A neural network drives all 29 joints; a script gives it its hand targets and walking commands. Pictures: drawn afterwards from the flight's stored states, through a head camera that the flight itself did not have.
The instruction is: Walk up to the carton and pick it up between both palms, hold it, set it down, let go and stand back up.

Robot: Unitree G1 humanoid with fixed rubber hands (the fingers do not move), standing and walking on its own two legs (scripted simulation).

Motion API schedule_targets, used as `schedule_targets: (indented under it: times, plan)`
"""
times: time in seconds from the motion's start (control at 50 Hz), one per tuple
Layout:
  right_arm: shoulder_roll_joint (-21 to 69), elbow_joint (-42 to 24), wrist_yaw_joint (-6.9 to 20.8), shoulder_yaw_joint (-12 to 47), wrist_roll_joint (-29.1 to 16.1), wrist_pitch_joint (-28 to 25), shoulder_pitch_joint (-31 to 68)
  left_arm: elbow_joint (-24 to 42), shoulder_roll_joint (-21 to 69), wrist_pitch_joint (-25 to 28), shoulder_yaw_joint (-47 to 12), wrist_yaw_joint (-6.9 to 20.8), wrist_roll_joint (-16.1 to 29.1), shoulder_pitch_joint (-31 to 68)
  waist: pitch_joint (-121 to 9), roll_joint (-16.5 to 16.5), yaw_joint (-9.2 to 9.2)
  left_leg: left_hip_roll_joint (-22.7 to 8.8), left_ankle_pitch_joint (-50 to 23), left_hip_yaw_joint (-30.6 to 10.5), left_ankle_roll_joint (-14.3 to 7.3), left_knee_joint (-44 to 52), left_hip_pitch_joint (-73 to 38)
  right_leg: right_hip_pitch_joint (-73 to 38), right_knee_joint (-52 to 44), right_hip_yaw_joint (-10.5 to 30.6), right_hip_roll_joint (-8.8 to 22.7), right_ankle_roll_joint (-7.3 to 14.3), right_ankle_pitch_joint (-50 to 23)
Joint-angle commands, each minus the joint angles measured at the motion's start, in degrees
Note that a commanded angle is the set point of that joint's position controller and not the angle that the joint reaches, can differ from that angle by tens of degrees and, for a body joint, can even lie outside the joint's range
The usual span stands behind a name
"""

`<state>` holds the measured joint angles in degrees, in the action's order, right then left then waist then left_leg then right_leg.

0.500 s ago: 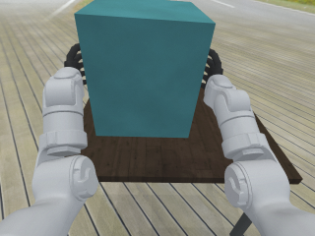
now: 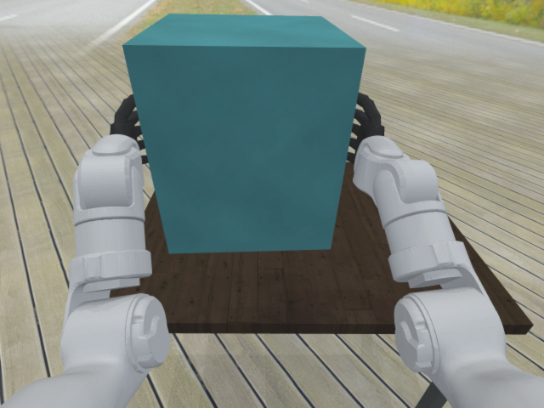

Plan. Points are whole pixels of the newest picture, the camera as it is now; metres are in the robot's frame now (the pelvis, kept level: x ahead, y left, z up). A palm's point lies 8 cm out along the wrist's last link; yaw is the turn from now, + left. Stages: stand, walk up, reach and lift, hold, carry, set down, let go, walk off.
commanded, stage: hold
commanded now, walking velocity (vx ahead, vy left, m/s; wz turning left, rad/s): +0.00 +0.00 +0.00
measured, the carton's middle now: (248, 129) +0.43 +0.01 +0.29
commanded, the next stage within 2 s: none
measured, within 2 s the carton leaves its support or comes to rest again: neither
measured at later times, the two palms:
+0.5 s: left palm (132, 149) +0.37 +0.16 +0.28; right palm (373, 152) +0.36 -0.16 +0.29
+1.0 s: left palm (131, 145) +0.37 +0.16 +0.29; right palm (374, 150) +0.36 -0.16 +0.29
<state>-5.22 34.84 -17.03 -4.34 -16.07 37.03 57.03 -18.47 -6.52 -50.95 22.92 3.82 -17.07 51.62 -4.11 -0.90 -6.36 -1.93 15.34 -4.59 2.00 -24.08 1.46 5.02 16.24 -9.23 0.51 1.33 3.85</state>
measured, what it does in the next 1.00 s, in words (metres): stands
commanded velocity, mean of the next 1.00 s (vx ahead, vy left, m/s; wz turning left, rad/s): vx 0.00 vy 0.00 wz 0.00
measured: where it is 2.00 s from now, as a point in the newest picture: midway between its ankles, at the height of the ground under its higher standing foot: outside the picture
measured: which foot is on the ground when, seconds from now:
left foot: down 0.00-1.00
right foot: down 0.00-1.00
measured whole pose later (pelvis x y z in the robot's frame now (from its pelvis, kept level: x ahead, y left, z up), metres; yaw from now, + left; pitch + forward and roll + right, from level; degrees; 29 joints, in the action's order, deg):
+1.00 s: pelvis -0.01 -0.01 +0.00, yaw +0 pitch -8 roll -1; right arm -4.6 35.0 -15.8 -5.6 -12.6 37.5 57.5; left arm -20.4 -6.3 -50.0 23.8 4.1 -18.0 52.9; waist -3.8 0.1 -6.3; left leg -1.7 14.3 -5.0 2.0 -23.1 1.4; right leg 5.4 16.7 -9.5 0.8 1.7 3.8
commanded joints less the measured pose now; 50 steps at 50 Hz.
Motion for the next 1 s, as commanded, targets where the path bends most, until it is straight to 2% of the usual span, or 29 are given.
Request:
schedule_targets:
  times: [0.0, 0.12, 0.24, 0.56, 0.98]
  plan:
    - [32.25, -19.37, 10.20, 15.63, -8.88, -2.54, 46.01, 11.69, 33.84, 5.04, -25.30, 9.78, 14.00, 47.50, -23.56, 8.35, -2.17, 5.09, -16.20, 1.81, 3.33, 7.65, 18.00, -30.46, 3.85, 6.20, -4.23, -1.89, -11.13]
    - [34.04, -21.55, 11.19, 18.70, -8.91, -2.13, 45.24, 13.50, 32.10, 4.67, -24.01, 9.04, 13.40, 45.20, -24.72, 4.60, -0.07, 4.97, -16.39, 2.24, 1.53, 8.29, 19.41, -33.52, 4.77, 6.02, -4.30, -2.19, -13.29]
    - [34.64, -22.81, 11.38, 19.96, -9.08, -1.75, 45.06, 13.54, 31.52, 4.30, -23.59, 8.75, 13.19, 44.19, -24.73, 2.79, 0.84, 5.13, -15.54, 2.91, 0.61, 8.47, 19.72, -33.54, 4.83, 6.27, -4.37, -2.33, -13.36]
    - [34.38, -18.72, 11.20, 16.14, -6.79, -2.06, 46.24, 9.75, 31.54, 4.38, -23.18, 10.04, 12.86, 46.71, -22.76, 4.52, -0.48, 4.94, -8.35, 2.52, 0.18, 9.86, 22.13, -32.52, 4.13, 6.60, -3.41, -2.28, -8.87]
    - [35.46, -17.53, 10.70, 15.34, -6.21, -3.09, 48.65, 6.04, 30.07, 5.75, -20.84, 10.42, 12.33, 48.47, -23.63, 3.70, -0.21, 5.30, -6.08, 2.27, -1.11, 10.05, 23.23, -33.01, 4.05, 6.04, -2.88, -2.83, -7.24]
